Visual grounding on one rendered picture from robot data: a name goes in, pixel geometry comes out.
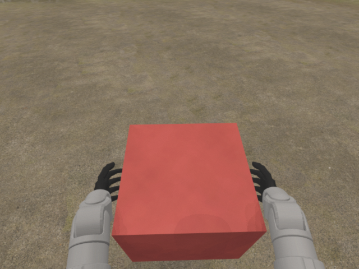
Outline right robot forearm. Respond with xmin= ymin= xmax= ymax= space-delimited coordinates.
xmin=263 ymin=187 xmax=325 ymax=269

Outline left robot forearm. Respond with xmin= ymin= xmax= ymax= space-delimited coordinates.
xmin=66 ymin=189 xmax=113 ymax=269

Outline right robot hand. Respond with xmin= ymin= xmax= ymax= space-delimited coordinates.
xmin=250 ymin=161 xmax=277 ymax=202

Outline carton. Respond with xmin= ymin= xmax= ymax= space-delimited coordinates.
xmin=112 ymin=123 xmax=267 ymax=262

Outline left robot hand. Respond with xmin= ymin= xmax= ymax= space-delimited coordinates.
xmin=94 ymin=162 xmax=122 ymax=202

